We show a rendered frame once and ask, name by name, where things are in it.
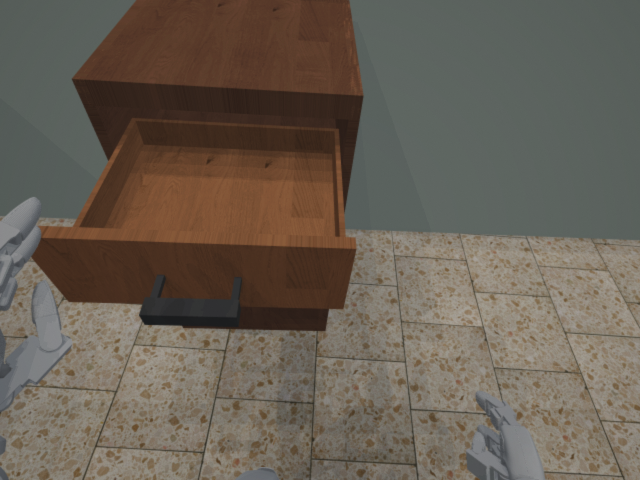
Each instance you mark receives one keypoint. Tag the right robot hand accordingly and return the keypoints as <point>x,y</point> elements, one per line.
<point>512,454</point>

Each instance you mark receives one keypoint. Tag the robot left shin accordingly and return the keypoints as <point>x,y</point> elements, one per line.
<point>267,469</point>

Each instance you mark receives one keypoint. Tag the left robot hand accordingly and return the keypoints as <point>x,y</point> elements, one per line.
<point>36,356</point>

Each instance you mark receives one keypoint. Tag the cabinet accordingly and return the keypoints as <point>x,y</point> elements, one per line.
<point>264,62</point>

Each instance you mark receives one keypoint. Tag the handle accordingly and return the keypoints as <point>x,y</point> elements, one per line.
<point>191,312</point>

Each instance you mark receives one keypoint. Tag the drawer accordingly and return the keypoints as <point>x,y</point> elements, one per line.
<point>202,203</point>

